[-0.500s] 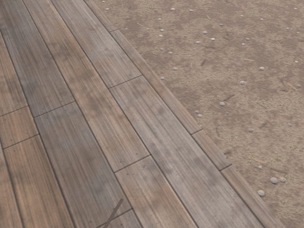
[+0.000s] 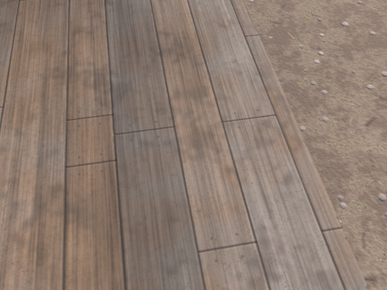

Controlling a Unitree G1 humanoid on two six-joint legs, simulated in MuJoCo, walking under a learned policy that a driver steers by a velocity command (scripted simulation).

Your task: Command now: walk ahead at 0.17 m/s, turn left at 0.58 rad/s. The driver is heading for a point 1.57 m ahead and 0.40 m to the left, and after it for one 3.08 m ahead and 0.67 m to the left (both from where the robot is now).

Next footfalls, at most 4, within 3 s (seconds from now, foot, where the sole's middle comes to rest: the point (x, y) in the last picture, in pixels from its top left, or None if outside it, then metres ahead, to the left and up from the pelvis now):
0.38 right None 0.21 -0.15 -0.76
0.78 left None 0.09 0.10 -0.76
1.16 right None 0.21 -0.10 -0.76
2.22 right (164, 246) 0.53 0.12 -0.76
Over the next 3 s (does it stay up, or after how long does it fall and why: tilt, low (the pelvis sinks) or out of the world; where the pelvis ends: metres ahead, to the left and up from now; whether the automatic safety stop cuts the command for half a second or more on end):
stays up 0.64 0.36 0.02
